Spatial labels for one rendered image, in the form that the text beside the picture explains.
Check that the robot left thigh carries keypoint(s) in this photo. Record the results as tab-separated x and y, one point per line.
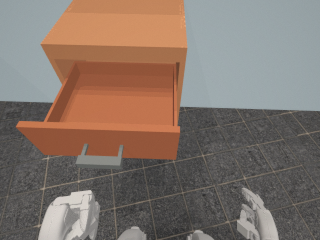
133	234

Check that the handle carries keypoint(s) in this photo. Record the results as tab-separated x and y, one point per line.
100	162

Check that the left robot hand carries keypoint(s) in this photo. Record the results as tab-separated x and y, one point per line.
77	211

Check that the cabinet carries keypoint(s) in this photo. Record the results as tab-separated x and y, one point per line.
123	31

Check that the drawer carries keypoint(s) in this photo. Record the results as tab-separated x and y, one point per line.
108	104

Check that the right robot hand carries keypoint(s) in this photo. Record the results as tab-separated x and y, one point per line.
261	225

